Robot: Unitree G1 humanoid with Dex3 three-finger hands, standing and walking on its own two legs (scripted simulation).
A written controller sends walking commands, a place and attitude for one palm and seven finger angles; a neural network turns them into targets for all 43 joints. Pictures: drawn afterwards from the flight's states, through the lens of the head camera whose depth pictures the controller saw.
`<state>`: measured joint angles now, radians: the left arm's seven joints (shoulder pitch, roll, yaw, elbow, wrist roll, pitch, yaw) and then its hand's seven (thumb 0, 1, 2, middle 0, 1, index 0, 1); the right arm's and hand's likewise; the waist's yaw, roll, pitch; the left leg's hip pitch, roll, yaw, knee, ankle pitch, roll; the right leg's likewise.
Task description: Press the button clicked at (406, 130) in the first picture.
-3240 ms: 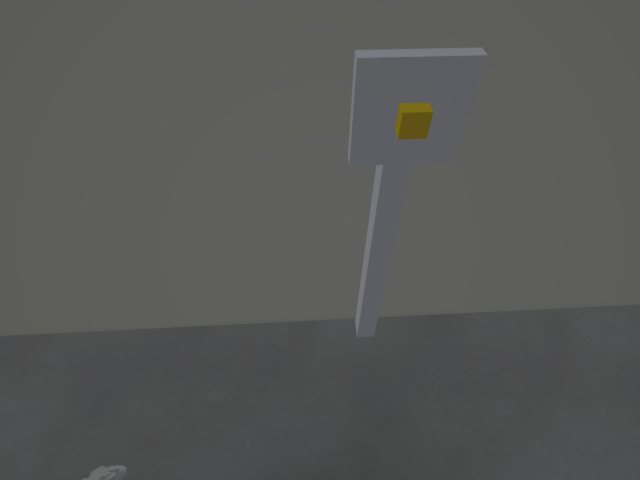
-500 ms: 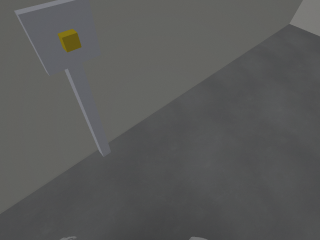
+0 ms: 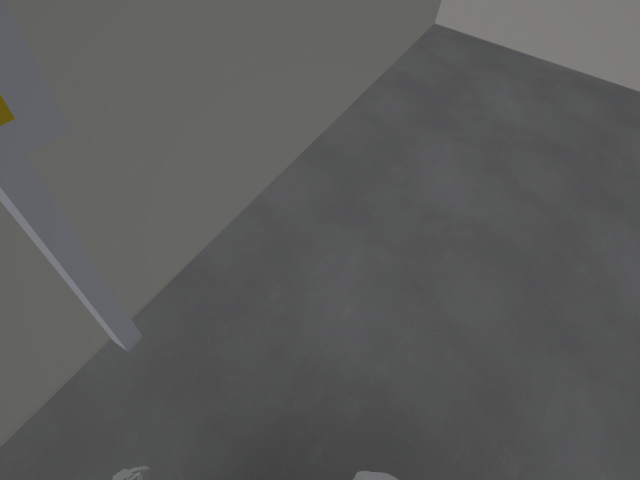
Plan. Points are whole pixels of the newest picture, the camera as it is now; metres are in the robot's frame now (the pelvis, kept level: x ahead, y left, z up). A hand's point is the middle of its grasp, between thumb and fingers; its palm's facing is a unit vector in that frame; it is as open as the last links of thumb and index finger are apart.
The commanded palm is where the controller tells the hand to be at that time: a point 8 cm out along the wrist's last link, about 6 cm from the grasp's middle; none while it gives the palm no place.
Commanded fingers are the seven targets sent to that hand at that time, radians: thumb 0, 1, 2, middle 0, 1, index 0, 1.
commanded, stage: walk to a spot facing it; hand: left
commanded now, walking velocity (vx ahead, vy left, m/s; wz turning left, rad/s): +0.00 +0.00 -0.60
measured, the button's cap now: out of the picture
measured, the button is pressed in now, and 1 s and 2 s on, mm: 0 0 0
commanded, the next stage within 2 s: none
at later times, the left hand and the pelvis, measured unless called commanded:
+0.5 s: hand out of the picture +0.13 +0.13 -0.15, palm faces -0.24 -0.94 -0.24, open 7.4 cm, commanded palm none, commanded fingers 0.00 0.90 0.90 -0.20 -0.30 -0.20 -0.30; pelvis +0.01 -0.04 +0.01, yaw -17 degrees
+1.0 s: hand (244, 349) +0.33 +0.13 -0.16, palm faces -0.51 -0.85 -0.16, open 7.4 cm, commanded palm none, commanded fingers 0.00 0.90 0.90 -0.20 -0.30 -0.20 -0.30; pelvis +0.18 -0.02 +0.02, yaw -36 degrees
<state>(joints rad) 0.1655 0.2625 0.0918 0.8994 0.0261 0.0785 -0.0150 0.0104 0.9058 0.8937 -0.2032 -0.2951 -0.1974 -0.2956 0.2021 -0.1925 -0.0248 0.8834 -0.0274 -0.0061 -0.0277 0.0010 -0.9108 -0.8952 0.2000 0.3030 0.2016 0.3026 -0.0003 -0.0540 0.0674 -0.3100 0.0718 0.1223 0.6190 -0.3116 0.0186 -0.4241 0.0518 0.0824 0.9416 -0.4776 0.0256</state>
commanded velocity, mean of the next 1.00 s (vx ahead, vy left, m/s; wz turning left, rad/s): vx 0.23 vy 0.00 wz -0.60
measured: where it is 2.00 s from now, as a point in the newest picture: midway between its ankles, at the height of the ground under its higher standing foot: (380, 401)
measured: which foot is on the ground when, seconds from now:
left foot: down 0.00-0.34, up 0.36-0.76, down 0.78-1.00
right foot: up 0.00-0.32, down 0.34-0.78, up 0.80-1.00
